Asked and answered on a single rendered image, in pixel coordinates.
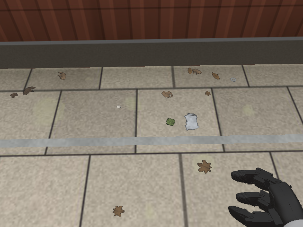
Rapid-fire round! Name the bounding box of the right robot hand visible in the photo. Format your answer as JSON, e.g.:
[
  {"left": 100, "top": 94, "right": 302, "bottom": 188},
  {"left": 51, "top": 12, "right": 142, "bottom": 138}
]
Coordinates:
[{"left": 228, "top": 167, "right": 303, "bottom": 227}]

